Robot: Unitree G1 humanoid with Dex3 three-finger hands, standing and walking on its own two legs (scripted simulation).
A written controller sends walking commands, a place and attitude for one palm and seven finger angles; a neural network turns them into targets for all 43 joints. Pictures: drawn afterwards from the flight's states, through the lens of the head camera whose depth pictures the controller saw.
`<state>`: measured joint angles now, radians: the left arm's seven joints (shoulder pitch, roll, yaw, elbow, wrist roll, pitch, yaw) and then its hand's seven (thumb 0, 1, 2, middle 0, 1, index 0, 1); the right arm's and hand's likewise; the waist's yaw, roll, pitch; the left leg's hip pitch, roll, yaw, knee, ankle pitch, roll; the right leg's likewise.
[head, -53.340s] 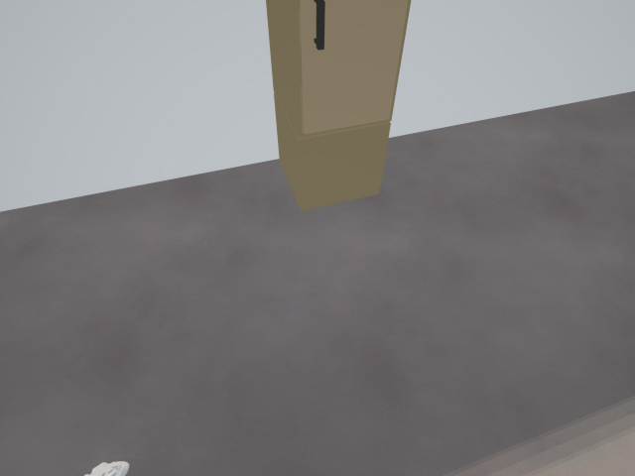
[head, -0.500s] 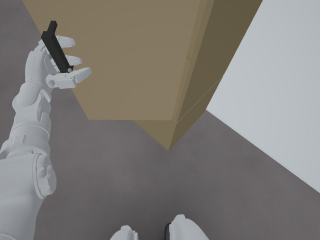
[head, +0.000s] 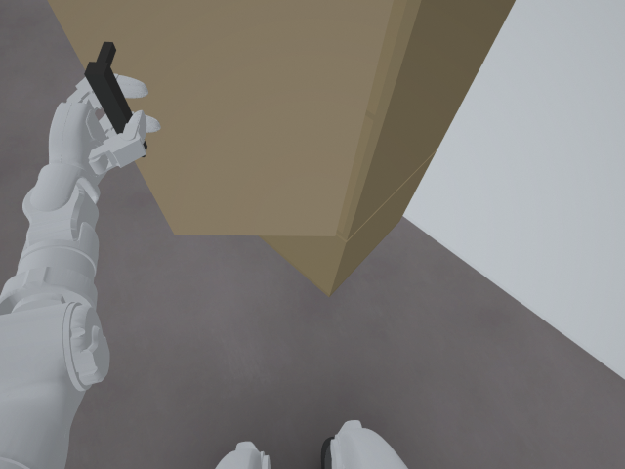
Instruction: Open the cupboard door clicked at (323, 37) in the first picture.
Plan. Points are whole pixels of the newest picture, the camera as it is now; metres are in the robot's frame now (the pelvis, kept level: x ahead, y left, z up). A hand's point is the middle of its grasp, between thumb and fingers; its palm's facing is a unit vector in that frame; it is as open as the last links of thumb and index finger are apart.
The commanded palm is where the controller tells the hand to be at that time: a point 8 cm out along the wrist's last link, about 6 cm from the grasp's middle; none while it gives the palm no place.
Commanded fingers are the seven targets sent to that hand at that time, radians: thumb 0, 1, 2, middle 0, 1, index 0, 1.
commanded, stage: pull the door open along its arc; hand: left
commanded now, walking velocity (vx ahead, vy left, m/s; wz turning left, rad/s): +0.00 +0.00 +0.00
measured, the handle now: (123, 103) +0.55 +0.20 +0.10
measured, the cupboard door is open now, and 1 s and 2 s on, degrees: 43 89 91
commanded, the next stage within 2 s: open thumb and fingers to let go in 0.98 s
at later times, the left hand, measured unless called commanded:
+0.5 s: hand (151, 216) +0.39 +0.15 +0.09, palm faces +0.03 -1.00 +0.04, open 6.0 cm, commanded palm +0.33 +0.21 +0.09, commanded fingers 0.00 0.90 0.90 -0.40 -1.35 -0.40 -1.35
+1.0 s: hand (244, 304) +0.29 +0.05 +0.10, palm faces +0.34 -0.94 -0.01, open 6.1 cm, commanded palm +0.22 +0.09 +0.09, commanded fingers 0.00 0.90 0.90 -0.40 -1.35 -0.40 -1.35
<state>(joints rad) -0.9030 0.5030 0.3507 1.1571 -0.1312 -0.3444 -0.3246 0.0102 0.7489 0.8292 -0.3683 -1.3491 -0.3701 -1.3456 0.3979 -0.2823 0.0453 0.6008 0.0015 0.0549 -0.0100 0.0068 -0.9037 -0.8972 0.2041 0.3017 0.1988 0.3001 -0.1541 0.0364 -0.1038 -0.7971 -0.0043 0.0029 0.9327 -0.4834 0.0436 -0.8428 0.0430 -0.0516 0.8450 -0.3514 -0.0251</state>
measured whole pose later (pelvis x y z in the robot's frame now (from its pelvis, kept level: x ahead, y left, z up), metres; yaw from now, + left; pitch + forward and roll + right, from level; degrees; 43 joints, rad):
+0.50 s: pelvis +0.02 +0.00 +0.02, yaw -2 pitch +14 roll -1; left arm -0.22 0.19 0.22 0.40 -0.22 -0.25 -0.10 0.01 0.73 0.76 -0.32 -1.32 -0.33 -1.28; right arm 0.31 -0.24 0.01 0.51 0.03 0.03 0.02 0.01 -0.90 -0.90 0.20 0.30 0.20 0.30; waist -0.06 0.05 -0.15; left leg -0.58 0.00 0.05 0.80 -0.47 0.04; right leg -0.66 0.05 0.00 0.76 -0.35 -0.02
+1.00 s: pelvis +0.02 -0.03 +0.02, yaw +3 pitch +7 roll +0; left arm 0.23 -0.08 -0.23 -0.08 0.06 -0.09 0.46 0.02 0.71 0.75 -0.27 -1.30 -0.32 -1.32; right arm 0.22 -0.19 0.01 0.52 -0.05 0.05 0.02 0.01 -0.90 -0.90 0.20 0.30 0.20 0.30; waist -0.01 0.05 -0.12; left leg -0.44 -0.01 -0.03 0.78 -0.46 0.00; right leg -0.51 0.04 -0.07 0.77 -0.39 -0.07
